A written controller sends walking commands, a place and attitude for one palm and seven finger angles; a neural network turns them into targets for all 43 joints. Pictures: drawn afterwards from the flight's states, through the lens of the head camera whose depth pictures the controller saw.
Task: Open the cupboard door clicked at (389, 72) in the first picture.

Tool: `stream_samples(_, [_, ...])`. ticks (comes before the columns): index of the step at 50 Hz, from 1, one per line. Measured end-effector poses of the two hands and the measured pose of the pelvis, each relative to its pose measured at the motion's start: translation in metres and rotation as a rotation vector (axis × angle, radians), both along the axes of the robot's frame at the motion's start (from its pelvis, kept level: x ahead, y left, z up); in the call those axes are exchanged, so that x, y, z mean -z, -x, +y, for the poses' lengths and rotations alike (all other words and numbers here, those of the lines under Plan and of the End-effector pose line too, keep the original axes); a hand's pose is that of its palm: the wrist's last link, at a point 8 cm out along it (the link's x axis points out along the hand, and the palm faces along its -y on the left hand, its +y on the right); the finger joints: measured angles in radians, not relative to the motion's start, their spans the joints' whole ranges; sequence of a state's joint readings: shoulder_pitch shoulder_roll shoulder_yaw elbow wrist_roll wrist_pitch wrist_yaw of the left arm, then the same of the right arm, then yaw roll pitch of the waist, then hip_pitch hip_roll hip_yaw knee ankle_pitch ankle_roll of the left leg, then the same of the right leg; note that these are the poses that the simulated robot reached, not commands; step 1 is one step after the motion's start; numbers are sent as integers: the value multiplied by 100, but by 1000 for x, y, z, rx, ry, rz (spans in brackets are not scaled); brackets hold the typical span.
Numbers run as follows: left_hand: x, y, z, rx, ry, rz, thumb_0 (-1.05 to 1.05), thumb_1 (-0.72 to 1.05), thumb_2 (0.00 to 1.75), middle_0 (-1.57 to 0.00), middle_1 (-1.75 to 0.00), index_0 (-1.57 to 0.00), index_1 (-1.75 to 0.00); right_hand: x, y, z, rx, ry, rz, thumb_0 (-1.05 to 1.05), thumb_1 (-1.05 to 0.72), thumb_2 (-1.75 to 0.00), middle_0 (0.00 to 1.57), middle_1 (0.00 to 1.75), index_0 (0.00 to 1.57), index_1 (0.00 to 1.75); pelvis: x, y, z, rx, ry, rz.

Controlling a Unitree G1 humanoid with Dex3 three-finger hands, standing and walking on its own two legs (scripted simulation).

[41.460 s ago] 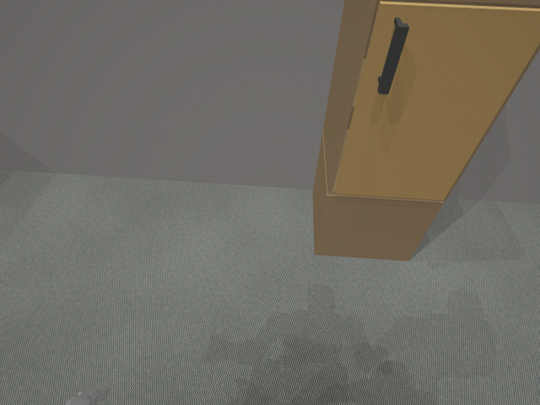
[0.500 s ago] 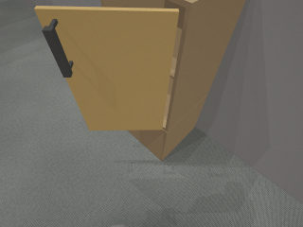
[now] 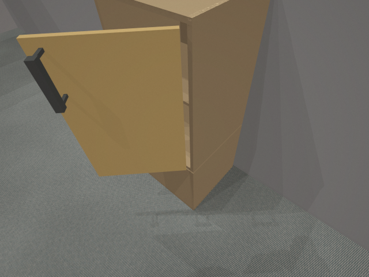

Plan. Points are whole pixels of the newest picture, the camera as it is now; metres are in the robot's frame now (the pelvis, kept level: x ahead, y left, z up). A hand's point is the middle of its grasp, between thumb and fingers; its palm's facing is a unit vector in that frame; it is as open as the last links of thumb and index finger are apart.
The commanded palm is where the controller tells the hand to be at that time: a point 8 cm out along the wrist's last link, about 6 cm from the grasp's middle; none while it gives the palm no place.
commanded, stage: come to a stop and stand still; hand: left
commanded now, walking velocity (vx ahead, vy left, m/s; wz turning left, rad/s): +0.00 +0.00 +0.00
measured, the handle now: (50, 81) +0.53 +0.35 +0.16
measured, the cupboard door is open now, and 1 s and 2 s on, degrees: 45 45 45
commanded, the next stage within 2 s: look again from close up in 0.64 s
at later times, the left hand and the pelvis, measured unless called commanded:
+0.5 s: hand out of the picture +0.02 +0.18 -0.17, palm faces +0.05 -0.98 -0.20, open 7.4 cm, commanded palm none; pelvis +0.03 +0.01 +0.01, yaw +0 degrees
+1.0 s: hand out of the picture +0.04 +0.19 -0.16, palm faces +0.04 -0.98 -0.21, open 7.4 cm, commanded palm none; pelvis +0.03 +0.01 +0.01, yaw +1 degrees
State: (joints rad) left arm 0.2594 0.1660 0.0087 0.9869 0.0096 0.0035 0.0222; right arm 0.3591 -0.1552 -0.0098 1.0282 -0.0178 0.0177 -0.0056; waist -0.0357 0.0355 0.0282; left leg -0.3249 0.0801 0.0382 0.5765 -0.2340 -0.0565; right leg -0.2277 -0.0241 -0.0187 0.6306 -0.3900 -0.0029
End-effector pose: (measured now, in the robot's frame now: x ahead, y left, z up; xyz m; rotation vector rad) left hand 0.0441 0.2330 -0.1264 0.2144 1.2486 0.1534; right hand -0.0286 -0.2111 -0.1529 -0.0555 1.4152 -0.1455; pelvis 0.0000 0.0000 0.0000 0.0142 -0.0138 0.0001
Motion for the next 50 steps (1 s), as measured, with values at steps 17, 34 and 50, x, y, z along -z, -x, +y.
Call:
stream_samples(17, [10, 32, -6, -75, 51, 127, 1, 91, 89, -20, -30, -20, -30, -15, -77, -14, -64, 74, -93, 1, -90, -90, 20, 30, 19, 30, -6, -25, 3, -5, 3, -6])
stream_samples(34, [6, 21, 7, -79, 32, 129, 1, 91, 89, -20, -30, -20, -30, -15, -91, -6, -75, 71, -83, 1, -92, -90, 20, 30, 20, 30, -8, -34, 10, -9, -1, -2])
stream_samples(50, [6, 14, 7, -73, 36, 117, 1, 91, 89, -20, -30, -20, -30, -15, -67, 1, -58, 57, -18, 1, -91, -90, 20, 30, 19, 30, -10, -34, 11, -13, -1, -6])
